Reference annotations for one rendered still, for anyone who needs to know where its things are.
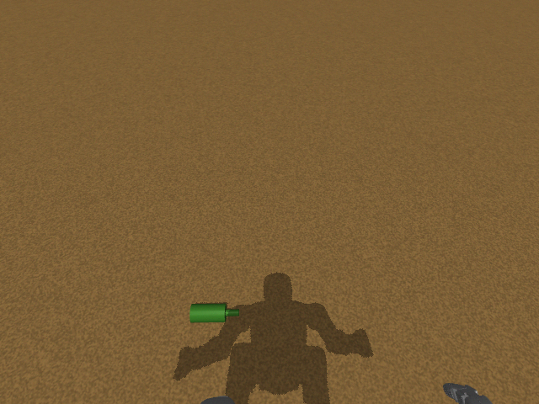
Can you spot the bottle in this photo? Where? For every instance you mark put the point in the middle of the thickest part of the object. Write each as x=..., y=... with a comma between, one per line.
x=211, y=312

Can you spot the right robot hand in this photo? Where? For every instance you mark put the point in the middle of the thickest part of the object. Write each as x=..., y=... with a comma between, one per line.
x=464, y=394

